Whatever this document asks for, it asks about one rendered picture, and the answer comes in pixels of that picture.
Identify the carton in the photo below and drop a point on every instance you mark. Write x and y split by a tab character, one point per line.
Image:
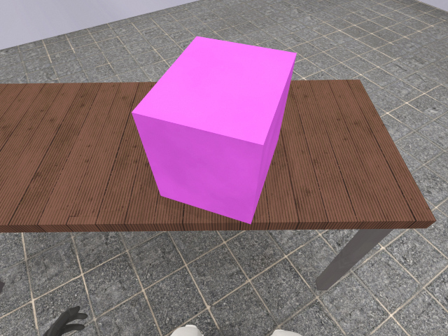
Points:
210	125

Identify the left robot hand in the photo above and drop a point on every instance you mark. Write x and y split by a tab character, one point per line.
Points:
60	327

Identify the table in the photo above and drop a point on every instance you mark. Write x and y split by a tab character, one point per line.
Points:
72	160

